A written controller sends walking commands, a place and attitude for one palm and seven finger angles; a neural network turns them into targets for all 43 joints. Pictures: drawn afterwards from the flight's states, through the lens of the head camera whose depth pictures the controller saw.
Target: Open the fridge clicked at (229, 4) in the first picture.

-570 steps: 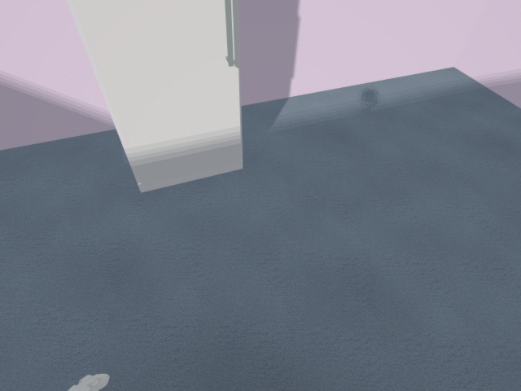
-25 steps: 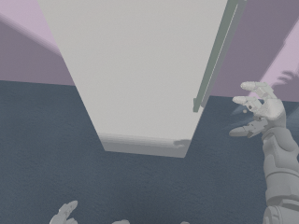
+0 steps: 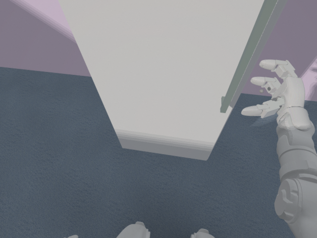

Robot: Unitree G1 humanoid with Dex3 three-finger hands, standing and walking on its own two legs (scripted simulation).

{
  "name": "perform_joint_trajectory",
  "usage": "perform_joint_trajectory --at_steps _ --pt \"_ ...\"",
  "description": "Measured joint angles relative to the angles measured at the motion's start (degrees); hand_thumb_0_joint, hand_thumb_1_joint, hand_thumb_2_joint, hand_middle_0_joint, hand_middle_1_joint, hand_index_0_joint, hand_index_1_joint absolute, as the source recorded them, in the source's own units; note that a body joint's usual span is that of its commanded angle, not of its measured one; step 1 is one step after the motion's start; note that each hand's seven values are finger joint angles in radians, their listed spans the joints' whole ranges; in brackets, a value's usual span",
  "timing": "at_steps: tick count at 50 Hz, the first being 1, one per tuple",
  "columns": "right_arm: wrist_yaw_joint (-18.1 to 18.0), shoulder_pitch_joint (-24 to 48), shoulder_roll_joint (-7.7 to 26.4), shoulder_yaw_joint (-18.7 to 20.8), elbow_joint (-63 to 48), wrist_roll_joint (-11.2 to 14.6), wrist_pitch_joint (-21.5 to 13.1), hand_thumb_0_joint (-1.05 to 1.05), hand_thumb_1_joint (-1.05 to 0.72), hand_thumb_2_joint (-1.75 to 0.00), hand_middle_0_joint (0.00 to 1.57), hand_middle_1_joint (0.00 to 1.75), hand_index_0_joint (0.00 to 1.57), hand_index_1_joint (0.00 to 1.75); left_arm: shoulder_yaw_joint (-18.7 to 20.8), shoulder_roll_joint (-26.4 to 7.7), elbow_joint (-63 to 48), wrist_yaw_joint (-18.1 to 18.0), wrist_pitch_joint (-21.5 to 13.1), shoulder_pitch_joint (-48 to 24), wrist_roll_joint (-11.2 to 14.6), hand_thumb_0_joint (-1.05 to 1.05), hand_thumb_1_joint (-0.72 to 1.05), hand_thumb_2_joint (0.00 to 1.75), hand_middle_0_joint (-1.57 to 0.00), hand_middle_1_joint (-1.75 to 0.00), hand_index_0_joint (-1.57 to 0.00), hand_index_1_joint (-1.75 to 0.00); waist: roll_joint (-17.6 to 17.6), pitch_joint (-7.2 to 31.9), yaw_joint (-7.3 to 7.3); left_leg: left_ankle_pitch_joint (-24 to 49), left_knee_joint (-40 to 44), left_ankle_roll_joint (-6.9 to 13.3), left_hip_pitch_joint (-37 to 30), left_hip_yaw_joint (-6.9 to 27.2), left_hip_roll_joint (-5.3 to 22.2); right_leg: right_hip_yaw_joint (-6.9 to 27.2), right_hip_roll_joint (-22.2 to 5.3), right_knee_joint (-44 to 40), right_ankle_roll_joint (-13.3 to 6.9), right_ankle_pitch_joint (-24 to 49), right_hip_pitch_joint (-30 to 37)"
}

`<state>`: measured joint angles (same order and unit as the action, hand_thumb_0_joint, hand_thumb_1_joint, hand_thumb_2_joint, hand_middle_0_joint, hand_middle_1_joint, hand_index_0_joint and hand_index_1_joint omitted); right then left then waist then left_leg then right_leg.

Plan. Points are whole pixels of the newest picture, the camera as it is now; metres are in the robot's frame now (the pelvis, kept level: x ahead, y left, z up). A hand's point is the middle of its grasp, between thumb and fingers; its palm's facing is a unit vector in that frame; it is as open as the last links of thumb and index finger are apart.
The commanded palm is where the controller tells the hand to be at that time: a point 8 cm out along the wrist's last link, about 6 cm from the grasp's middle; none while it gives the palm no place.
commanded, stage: move the hooked fingers beside the handle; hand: right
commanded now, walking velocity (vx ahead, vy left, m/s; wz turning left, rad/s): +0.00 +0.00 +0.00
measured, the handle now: (242, 58) +0.55 -0.12 +0.14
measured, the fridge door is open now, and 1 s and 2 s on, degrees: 0 0 0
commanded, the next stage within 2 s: feel for the door with the fingertips in 0.86 s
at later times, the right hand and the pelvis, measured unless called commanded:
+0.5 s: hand (261, 91) +0.48 -0.17 +0.10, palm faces -0.01 +1.00 +0.00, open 14.0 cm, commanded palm +0.46 -0.22 +0.10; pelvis +0.00 -0.01 +0.00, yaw +0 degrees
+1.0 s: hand (259, 89) +0.49 -0.17 +0.10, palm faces +0.00 +1.00 +0.00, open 14.0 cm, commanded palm +0.46 -0.22 +0.10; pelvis +0.00 +0.00 +0.00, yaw +0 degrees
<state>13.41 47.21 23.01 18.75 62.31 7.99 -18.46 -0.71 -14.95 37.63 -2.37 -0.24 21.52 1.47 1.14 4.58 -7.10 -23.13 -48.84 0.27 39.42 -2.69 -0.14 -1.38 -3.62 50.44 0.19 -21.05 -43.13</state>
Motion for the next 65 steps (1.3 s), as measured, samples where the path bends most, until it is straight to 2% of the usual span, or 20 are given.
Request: perform_joint_trajectory --at_steps 7,20,26,33,40,50,56,65 --pt "-0.68 1.92 1.51 2.03 1.96 -1.39 -0.8 -0.02 0.5 -0.3 0.3 1.2 0.3 1.2 0.05 0.12 -0.35 0.53 0.9 1.52 -0.47 0.01 0.91 0.9 -0.21 -0.3 -0.2 -0.3 0.05 0.34 -1.21 0.01 -0.51 -0.1 1.67 0.52 -0.36 -0.46 -0.41 0.79 -0.13 -0.39 -1.52" --pt "-1.31 -1.51 -0.41 0.75 -0.64 -0.75 -1.56 -0.02 0.5 -0.3 0.3 1.2 0.3 1.2 0.35 0.41 -0.66 0.94 1.96 1.87 -0.37 0.01 0.91 0.9 -0.21 -0.3 -0.2 -0.3 0.09 0.75 -0.21 -0.12 -0.19 -0.43 0.91 0.52 -0.24 -0.41 -0.25 1.01 -0.43 -0.8 -1.08" --pt "-2.02 0.53 -0.8 -1.09 0.48 -1.06 -1.86 -0.02 0.5 -0.3 0.3 1.2 0.3 1.2 0.28 0.38 -0.62 0.92 1.38 0.07 -0.44 0.01 0.91 0.9 -0.21 -0.3 -0.2 -0.3 0.04 0.71 -0.13 -0.34 -0.73 -0.51 1.3 0.02 0.02 0.12 0.04 1.79 -0.5 -0.93 -1.85" --pt "-2.96 1.63 -1.51 -1.27 1.03 -1.41 -1.49 -0.02 0.5 -0.3 0.3 1.2 0.3 1.2 0.1 0.33 -1.41 1.32 1.39 -0.65 -0.67 0.01 0.91 0.9 -0.21 -0.3 -0.2 -0.3 0.12 1.03 -0.1 -0.47 -1.18 -0.58 1.96 0.24 0.16 -0.08 0.17 1.96 -0.57 -0.96 -2.32" --pt "-3.22 0.75 -1.05 -0.31 0.7 -1.78 -1.65 -0.02 0.5 -0.3 0.3 1.2 0.3 1.2 -0.12 0.52 -1.81 1.38 1.87 -0.15 -0.63 0.01 0.91 0.9 -0.21 -0.3 -0.2 -0.3 0.14 0.82 -0.28 -0.58 -1.36 -0.47 2.09 0.41 -0.03 -0.22 -0.02 1.97 -0.45 -1.06 -2.26" --pt "-2.35 0.93 -0.19 -0.63 0.59 -0.93 -1.59 -0.02 0.5 -0.3 0.3 1.2 0.3 1.2 0.21 0.26 -0.58 1.05 2.07 1.02 -0.46 0.01 0.91 0.9 -0.21 -0.3 -0.2 -0.3 0.33 0.67 -0.37 -0.66 -1.11 -0.19 2.09 -0.09 -0.21 0.33 -0.14 1.91 -0.16 -1.08 -2.52" --pt "-2.62 1.3 -1.22 -1.36 0.67 -0.56 -1.1 -0.02 0.5 -0.3 0.3 1.2 0.3 1.2 0.43 0.12 -0.4 1.27 2.02 1.2 -0.55 0.01 0.91 0.9 -0.21 -0.3 -0.2 -0.3 0.27 0.86 -0.52 -0.73 -0.95 -0.12 2.0 -0.14 -0.26 0.4 -0.16 1.75 -0.1 -1.13 -2.43" --pt "-5.82 -0.1 -5.01 -2.99 -1.76 -1.32 -1.65 -0.02 0.5 -0.3 0.3 1.2 0.3 1.2 0.88 0.49 -0.75 2.21 1.94 0.86 -0.87 0.01 0.91 0.9 -0.21 -0.3 -0.2 -0.3 0.49 1.29 -0.18 -1.05 -1.12 -0.12 1.65 0.24 -0.22 0.04 -0.13 1.57 -0.04 -1.39 -1.78"
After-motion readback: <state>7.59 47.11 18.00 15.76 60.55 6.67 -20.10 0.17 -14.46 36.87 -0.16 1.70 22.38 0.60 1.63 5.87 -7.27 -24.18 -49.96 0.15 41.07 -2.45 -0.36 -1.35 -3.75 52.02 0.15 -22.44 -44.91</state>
